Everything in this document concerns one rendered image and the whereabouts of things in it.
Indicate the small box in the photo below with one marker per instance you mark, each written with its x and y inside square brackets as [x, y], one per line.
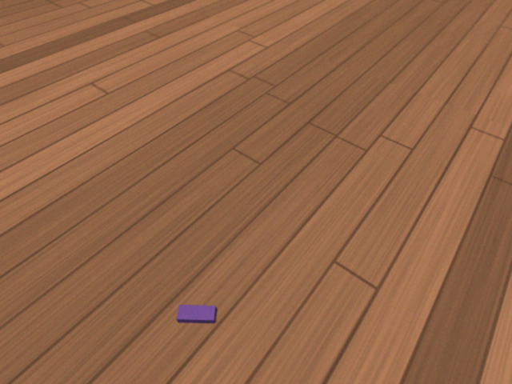
[196, 314]

